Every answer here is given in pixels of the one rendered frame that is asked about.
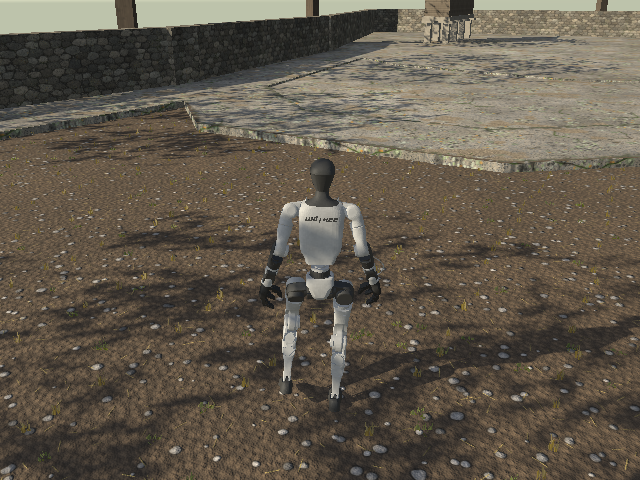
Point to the left robot shin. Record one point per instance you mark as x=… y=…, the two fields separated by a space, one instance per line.
x=288 y=348

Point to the right robot shin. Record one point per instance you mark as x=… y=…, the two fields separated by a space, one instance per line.
x=337 y=367

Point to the right robot upper arm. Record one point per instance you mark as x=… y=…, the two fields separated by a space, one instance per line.
x=352 y=212

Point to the left robot hand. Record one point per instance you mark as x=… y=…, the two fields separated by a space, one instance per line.
x=264 y=293

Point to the left robot upper arm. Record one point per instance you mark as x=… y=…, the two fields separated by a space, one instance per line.
x=289 y=211

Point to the robot shin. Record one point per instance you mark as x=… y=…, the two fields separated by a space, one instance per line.
x=337 y=367
x=288 y=348

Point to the right robot hand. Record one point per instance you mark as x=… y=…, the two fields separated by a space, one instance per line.
x=375 y=289

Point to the robot right forearm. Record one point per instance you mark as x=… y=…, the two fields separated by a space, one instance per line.
x=369 y=268

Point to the robot left forearm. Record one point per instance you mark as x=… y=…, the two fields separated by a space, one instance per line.
x=272 y=268

